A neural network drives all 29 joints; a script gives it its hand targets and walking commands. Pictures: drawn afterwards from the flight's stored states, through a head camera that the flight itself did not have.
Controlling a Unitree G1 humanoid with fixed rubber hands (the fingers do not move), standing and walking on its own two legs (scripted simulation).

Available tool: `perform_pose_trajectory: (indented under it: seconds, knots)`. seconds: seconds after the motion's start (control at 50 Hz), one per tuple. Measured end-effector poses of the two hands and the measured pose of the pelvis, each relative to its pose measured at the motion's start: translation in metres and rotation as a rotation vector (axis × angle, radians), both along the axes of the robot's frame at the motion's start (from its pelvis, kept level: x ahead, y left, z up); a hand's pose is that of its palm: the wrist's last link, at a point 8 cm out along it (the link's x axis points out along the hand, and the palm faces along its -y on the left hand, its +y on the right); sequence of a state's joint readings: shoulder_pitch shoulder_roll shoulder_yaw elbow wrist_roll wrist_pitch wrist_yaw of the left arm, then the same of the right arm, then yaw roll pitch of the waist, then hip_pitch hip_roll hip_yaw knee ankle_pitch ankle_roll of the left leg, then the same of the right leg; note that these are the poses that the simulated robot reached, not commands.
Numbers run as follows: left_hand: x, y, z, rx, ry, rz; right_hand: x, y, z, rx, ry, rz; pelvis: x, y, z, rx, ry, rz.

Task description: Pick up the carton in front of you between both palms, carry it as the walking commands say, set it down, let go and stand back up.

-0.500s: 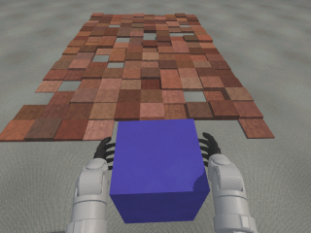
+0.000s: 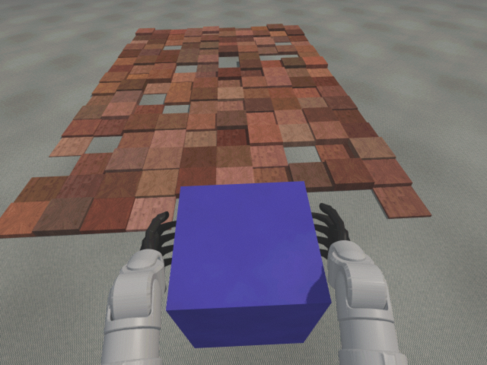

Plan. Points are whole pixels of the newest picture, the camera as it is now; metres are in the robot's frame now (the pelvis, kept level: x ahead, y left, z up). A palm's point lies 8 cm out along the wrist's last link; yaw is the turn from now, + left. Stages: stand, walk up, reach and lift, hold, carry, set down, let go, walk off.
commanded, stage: carry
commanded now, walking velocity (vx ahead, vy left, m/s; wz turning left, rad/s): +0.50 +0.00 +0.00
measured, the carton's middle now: (246, 269) +0.30 +0.01 +0.00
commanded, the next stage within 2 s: none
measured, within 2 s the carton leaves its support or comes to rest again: neither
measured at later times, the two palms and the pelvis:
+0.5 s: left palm (194, 180) +0.46 +0.11 +0.08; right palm (344, 184) +0.44 -0.19 +0.08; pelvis +0.23 -0.03 -0.01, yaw -1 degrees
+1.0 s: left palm (197, 89) +0.80 +0.14 +0.12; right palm (304, 83) +0.81 -0.16 +0.13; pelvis +0.54 -0.01 -0.03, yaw +0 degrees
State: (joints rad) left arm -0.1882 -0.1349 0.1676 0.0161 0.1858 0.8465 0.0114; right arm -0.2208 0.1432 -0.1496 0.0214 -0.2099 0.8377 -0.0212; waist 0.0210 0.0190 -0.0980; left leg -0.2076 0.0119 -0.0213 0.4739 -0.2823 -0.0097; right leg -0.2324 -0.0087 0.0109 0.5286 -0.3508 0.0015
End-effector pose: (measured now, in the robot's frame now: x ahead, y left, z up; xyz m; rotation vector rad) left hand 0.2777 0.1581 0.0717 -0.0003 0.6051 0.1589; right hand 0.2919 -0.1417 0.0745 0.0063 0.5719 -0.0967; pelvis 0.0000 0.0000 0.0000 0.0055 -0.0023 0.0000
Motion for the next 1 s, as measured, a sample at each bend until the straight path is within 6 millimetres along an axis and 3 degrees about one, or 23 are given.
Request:
perform_pose_trajectory:
  seconds: [0.12, 0.22, 0.3, 0.38, 0.44, 0.54, 0.6, 0.66, 0.74, 0.86, 1.0]
  knots:
    - [0.034, -0.019, 0.018, -0.024, -0.044, -0.011, 0.025, -0.019, 0.018, 0.007, -0.042, -0.035, 0.04, -0.012, -0.003, 0.001, 0.053, 0.039]
    - [0.06, -0.011, 0.023, -0.046, -0.038, 0.027, 0.06, -0.011, 0.028, 0.025, -0.036, -0.028, 0.08, -0.009, -0.002, 0.029, 0.086, 0.033]
    - [0.084, -0.008, 0.019, -0.042, -0.018, 0.038, 0.081, -0.008, 0.02, 0.035, -0.015, -0.049, 0.116, -0.003, -0.008, 0.034, 0.09, -0.017]
    - [0.113, -0.022, 0.016, -0.056, 0.058, 0.005, 0.094, -0.022, 0.01, 0.073, 0.064, -0.118, 0.157, -0.006, 0.0, 0.006, 0.108, -0.018]
    - [0.143, -0.034, 0.013, -0.059, 0.078, -0.001, 0.117, -0.035, 0.006, 0.089, 0.084, -0.154, 0.19, -0.014, 0.001, -0.006, 0.106, -0.015]
    - [0.201, -0.051, -0.001, -0.046, 0.037, 0.052, 0.182, -0.056, -0.004, 0.092, 0.042, -0.15, 0.251, -0.038, -0.017, -0.015, 0.084, 0.008]
    - [0.225, -0.05, -0.01, -0.067, 0.076, 0.102, 0.221, -0.055, -0.005, 0.076, 0.084, -0.106, 0.281, -0.049, -0.012, -0.013, 0.088, 0.036]
    - [0.246, -0.048, -0.001, -0.112, 0.078, 0.135, 0.258, -0.05, 0.005, 0.07, 0.089, -0.056, 0.312, -0.054, -0.001, 0.001, 0.09, 0.042]
    - [0.291, -0.046, 0.025, -0.112, 0.014, 0.145, 0.309, -0.046, 0.026, 0.075, 0.026, -0.034, 0.358, -0.055, 0.01, 0.021, 0.098, 0.038]
    - [0.382, -0.041, 0.053, -0.084, -0.097, 0.095, 0.388, -0.043, 0.049, 0.089, -0.087, -0.066, 0.437, -0.041, 0.006, 0.022, 0.091, 0.027]
    - [0.524, -0.015, 0.045, -0.075, -0.173, 0.051, 0.518, -0.02, 0.052, 0.041, -0.167, -0.101, 0.54, -0.014, -0.027, 0.01, 0.063, -0.004]
